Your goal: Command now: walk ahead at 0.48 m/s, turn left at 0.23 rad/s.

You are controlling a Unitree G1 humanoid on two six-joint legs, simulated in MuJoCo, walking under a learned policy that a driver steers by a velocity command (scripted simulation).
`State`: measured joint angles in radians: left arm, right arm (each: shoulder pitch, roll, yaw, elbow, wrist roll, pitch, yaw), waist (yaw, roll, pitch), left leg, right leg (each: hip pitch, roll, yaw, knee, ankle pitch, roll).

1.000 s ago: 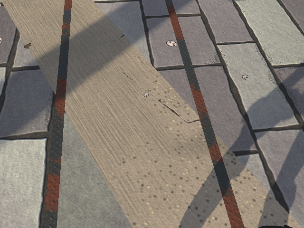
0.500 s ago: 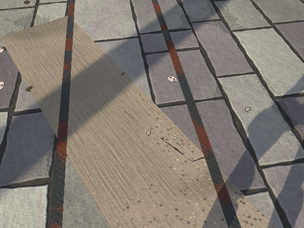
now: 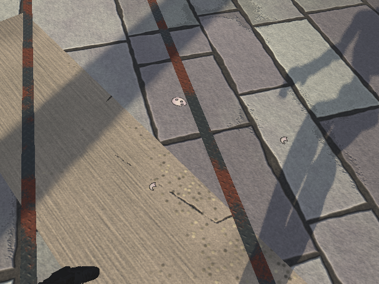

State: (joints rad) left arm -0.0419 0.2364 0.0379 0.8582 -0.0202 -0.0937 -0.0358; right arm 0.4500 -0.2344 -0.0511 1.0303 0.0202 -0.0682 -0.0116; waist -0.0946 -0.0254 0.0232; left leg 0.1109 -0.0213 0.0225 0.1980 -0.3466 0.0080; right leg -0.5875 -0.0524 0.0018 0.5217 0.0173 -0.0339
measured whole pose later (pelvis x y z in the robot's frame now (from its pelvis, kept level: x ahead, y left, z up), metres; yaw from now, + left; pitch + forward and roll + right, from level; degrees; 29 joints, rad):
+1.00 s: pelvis +0.52 +0.13 +0.01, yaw +27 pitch +1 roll +1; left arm 0.04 0.28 0.05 0.83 -0.01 -0.10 -0.02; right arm 0.32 -0.26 -0.07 0.82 0.00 -0.08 -0.01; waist -0.06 -0.06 0.03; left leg -0.01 -0.10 -0.05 0.25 -0.26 0.08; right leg -0.64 -0.09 0.02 0.58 0.14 0.01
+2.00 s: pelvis +1.09 +0.29 +0.01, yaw -6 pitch +2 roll +2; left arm 0.13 0.31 0.07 0.65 -0.02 -0.02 -0.03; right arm 0.33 -0.29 -0.07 0.82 0.00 -0.09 0.00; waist -0.09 -0.05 0.04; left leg -0.01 -0.02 0.16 0.25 -0.27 0.01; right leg -0.70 -0.10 0.05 0.80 -0.03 0.00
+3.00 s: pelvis +1.63 +0.13 +0.01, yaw -28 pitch +2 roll +1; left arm 0.10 0.27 0.04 0.66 -0.01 -0.06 -0.02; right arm 0.39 -0.28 -0.04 0.84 0.01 -0.08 0.01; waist -0.10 -0.04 0.02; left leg -0.05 -0.05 0.02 0.25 -0.23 0.04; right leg -0.63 -0.09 0.05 0.66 -0.03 0.01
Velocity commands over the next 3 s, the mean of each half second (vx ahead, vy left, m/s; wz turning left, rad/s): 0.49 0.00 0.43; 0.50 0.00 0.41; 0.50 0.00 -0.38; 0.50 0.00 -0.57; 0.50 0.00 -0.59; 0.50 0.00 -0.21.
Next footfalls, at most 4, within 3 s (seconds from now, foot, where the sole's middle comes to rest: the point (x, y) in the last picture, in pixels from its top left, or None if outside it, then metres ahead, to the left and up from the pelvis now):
0.06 right None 0.22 -0.13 -0.77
0.60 left None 0.44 0.18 -0.77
1.14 right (141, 194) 0.83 0.14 -0.77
1.64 left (79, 154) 1.05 0.41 -0.77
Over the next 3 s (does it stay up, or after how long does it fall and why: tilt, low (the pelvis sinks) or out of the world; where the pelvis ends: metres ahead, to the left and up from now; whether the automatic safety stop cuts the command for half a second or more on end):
stays up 1.63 0.13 0.01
